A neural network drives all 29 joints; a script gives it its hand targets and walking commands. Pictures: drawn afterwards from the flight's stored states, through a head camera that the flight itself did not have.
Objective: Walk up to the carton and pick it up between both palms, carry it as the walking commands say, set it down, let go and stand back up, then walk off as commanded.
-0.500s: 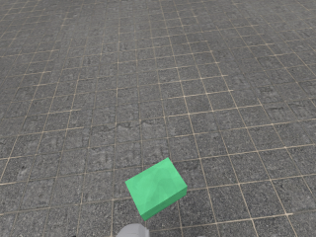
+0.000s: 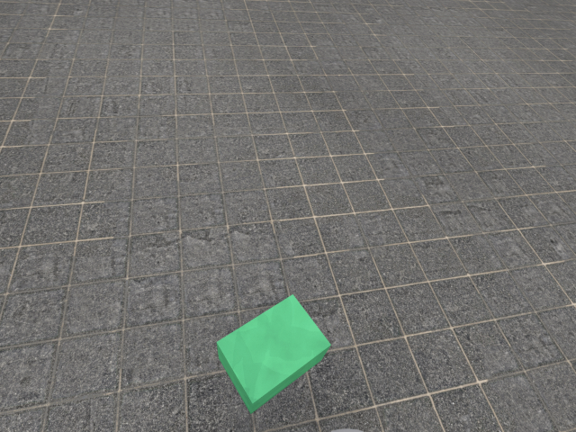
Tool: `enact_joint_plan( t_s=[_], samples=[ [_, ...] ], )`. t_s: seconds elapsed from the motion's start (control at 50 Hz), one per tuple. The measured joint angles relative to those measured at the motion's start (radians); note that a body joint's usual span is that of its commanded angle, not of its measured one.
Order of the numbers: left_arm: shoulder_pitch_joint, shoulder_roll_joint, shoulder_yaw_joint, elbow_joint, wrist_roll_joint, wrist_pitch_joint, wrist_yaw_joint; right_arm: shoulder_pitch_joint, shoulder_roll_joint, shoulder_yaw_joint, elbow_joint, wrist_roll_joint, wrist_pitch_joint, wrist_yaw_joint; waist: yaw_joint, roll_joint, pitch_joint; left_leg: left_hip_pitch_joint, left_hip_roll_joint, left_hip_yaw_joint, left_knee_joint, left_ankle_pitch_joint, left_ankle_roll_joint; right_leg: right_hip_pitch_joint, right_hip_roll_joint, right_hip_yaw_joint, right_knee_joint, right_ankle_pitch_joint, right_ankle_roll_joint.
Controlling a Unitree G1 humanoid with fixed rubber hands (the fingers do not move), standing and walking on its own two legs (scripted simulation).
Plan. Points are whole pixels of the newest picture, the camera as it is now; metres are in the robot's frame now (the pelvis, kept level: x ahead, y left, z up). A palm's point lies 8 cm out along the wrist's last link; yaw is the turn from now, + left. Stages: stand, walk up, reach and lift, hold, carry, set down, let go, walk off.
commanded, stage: walk off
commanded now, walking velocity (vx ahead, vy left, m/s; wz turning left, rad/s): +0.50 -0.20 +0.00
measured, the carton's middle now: (272, 351) +0.43 +0.00 -0.70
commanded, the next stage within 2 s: none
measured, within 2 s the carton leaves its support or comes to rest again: rests again in 1.04 s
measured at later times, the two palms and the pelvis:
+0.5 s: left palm (215, 318) +0.30 +0.13 -0.10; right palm out of the picture -0.04 -0.33 -0.12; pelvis +0.11 -0.08 +0.00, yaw +2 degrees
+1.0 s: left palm (311, 363) +0.25 -0.03 -0.15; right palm (483, 225) +0.57 -0.44 -0.13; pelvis +0.38 -0.23 -0.02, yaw +1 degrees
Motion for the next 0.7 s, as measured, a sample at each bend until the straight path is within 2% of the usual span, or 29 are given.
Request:
enact_joint_plan(
  t_s=[0.08,0.16,0.28,0.32,0.44,0.54,0.58,0.6,0.62,0.66,0.7],
  samples=[
    [0.016,-0.030,-0.013,0.023,0.000,0.003,0.003,0.012,0.011,0.002,0.004,-0.002,-0.004,-0.004,-0.025,0.025,-0.006,-0.006,-0.008,-0.001,0.015,-0.017,0.019,0.110,-0.004,-0.075,-0.209,-0.063,0.027],
    [0.018,-0.038,-0.014,0.033,0.014,-0.002,-0.002,0.062,-0.002,-0.014,0.027,-0.012,0.003,-0.017,-0.056,0.092,-0.032,0.027,0.011,-0.010,-0.005,-0.029,0.021,0.171,0.022,-0.130,-0.265,-0.096,0.014],
    [-0.079,-0.003,0.015,0.011,0.029,-0.023,-0.032,0.191,-0.040,-0.043,0.091,-0.015,-0.013,-0.026,-0.128,0.127,-0.009,0.118,0.024,-0.042,-0.101,-0.004,0.000,0.099,0.005,-0.111,-0.235,0.001,-0.005],
    [-0.123,0.000,0.019,-0.010,0.024,-0.039,-0.049,0.235,-0.055,-0.053,0.122,-0.013,-0.023,-0.026,-0.134,0.121,0.000,0.153,0.032,-0.049,-0.130,0.001,-0.014,0.048,-0.016,-0.104,-0.228,0.051,-0.012],
    [-0.193,-0.022,0.013,-0.060,0.016,-0.047,-0.086,0.305,-0.054,-0.068,0.158,-0.011,-0.043,-0.015,-0.142,0.095,-0.007,0.219,0.076,-0.040,-0.148,-0.044,-0.074,-0.107,-0.083,-0.110,-0.211,0.193,0.015],
    [-0.203,-0.042,-0.005,-0.084,0.012,-0.060,-0.109,0.280,-0.015,-0.064,0.157,-0.019,-0.043,0.007,-0.137,0.087,-0.021,0.237,0.126,-0.047,-0.087,-0.140,-0.138,-0.070,-0.113,-0.137,-0.302,0.202,0.013],
    [-0.188,-0.027,-0.006,-0.083,0.012,-0.067,-0.105,0.247,-0.016,-0.066,0.137,-0.024,-0.043,0.017,-0.125,0.084,-0.030,0.228,0.151,-0.036,-0.021,-0.209,-0.146,-0.019,-0.108,-0.164,-0.349,0.163,0.007],
    [-0.186,-0.028,-0.004,-0.070,0.015,-0.079,-0.093,0.218,-0.027,-0.068,0.128,-0.024,-0.043,0.020,-0.114,0.108,-0.015,0.201,0.185,-0.041,0.069,-0.258,-0.126,-0.012,-0.083,-0.180,-0.339,0.169,-0.004],
    [-0.180,-0.032,-0.006,-0.058,0.025,-0.092,-0.081,0.182,-0.038,-0.070,0.119,-0.026,-0.041,0.019,-0.108,0.127,0.008,0.143,0.197,-0.077,0.232,-0.315,-0.104,-0.013,-0.064,-0.195,-0.296,0.137,-0.020],
    [-0.141,-0.036,-0.021,-0.042,0.031,-0.113,-0.060,0.131,-0.042,-0.070,0.092,-0.023,-0.038,0.014,-0.088,0.123,0.040,0.007,0.134,-0.122,0.578,-0.340,-0.077,0.029,-0.066,-0.210,-0.274,0.071,-0.045],
    [-0.072,-0.038,-0.020,-0.021,0.017,-0.126,-0.045,0.100,-0.045,-0.065,0.068,-0.023,-0.038,0.021,-0.050,0.114,0.034,-0.119,0.093,-0.085,0.777,-0.262,-0.051,0.102,-0.060,-0.227,-0.350,0.084,-0.062]
  ],
)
